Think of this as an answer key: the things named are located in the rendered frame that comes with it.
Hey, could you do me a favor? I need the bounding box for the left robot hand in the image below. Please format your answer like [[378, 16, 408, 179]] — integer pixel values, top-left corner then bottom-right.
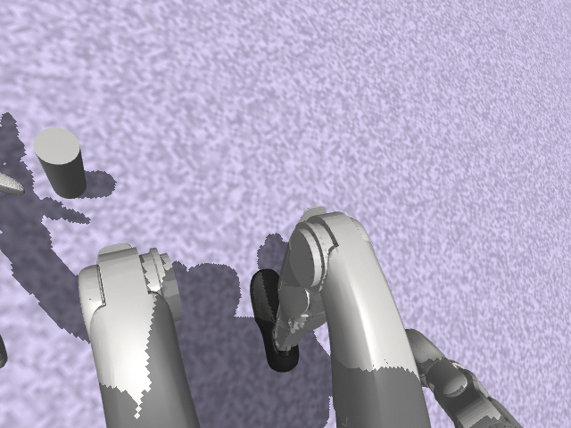
[[0, 172, 25, 195]]

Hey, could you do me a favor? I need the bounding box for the right robot hand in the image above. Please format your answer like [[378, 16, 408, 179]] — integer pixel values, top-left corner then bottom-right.
[[404, 327, 447, 388]]

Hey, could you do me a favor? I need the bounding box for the right robot foot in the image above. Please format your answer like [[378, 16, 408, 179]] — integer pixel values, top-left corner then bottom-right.
[[250, 269, 299, 373]]

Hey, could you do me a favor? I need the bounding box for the right robot arm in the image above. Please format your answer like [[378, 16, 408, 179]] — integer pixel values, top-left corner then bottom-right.
[[426, 359, 523, 428]]

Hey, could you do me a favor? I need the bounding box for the can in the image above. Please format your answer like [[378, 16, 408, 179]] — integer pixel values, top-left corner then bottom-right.
[[33, 128, 87, 199]]

